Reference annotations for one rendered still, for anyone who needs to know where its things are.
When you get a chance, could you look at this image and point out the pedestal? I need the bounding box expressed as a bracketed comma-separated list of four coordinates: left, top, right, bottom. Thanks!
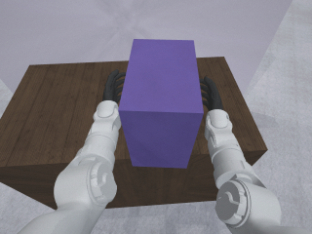
[0, 57, 268, 210]

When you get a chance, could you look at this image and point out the robot right hand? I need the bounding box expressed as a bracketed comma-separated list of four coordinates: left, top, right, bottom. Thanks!
[199, 76, 223, 111]

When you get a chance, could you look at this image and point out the robot left forearm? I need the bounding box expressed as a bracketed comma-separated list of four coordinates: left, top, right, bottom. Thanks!
[54, 100, 122, 199]

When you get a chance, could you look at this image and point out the robot right forearm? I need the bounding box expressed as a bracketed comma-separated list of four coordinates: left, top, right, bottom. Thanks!
[204, 109, 268, 189]

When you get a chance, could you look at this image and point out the right robot upper arm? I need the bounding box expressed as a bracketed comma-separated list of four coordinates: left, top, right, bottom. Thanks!
[214, 179, 312, 234]

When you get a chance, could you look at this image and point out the carton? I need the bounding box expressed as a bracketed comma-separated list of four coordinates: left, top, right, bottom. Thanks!
[118, 39, 204, 169]

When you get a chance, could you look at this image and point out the left robot upper arm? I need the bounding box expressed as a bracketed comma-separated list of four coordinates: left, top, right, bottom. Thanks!
[18, 161, 117, 234]

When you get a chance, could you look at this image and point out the robot left hand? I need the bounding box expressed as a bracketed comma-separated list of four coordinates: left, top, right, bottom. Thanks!
[102, 69, 127, 103]

